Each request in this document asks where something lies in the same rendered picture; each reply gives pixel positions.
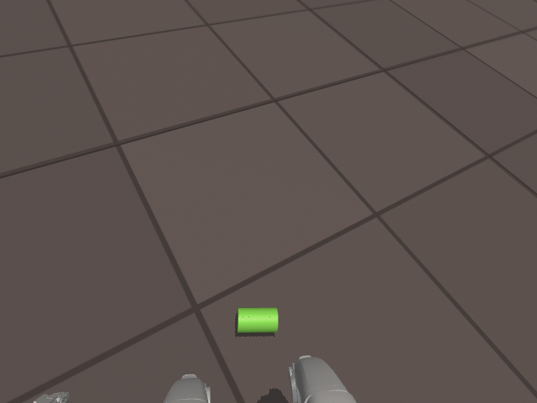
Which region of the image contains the can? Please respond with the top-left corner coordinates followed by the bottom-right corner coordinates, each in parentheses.
top-left (237, 308), bottom-right (279, 332)

